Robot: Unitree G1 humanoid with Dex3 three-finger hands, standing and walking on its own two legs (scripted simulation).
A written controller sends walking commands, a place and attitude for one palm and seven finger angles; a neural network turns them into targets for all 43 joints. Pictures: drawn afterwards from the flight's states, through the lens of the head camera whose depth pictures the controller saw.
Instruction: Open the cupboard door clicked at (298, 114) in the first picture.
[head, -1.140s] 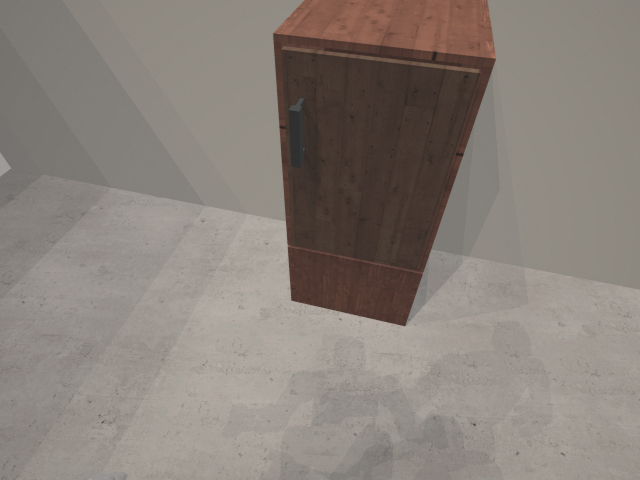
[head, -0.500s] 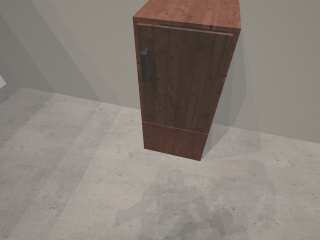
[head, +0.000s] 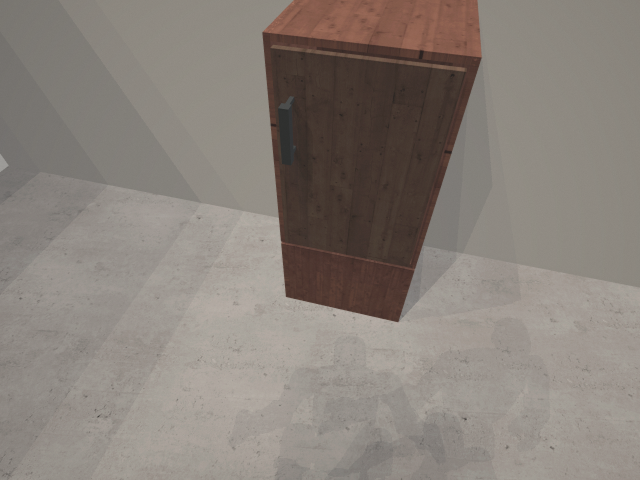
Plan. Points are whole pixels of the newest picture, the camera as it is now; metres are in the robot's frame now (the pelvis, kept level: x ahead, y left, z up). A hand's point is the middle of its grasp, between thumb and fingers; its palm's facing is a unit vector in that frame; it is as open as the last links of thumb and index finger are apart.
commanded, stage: look at it before walking up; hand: left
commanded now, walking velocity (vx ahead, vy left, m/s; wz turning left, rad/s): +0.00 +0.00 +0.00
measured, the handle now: (289, 130) +0.83 +0.12 -0.01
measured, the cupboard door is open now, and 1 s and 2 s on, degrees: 0 0 0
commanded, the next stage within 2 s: turn to face it in 0.30 s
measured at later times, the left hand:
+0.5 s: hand out of the picture +0.08 +0.24 -0.16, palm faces -0.01 -0.95 -0.32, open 7.4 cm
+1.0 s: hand out of the picture +0.06 +0.18 -0.18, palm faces -0.11 -0.97 -0.21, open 7.4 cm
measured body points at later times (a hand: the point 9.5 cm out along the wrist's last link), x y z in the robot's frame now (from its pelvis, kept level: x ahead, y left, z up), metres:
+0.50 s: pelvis +0.01 +0.00 +0.00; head +0.01 +0.00 +0.45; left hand +0.08 +0.29 -0.13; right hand +0.09 -0.29 -0.14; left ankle +0.00 +0.13 -0.75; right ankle +0.00 -0.12 -0.75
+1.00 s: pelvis -0.01 +0.00 -0.01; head +0.01 -0.01 +0.43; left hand +0.07 +0.23 -0.16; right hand -0.02 -0.24 -0.17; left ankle +0.00 +0.13 -0.74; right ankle +0.00 -0.12 -0.75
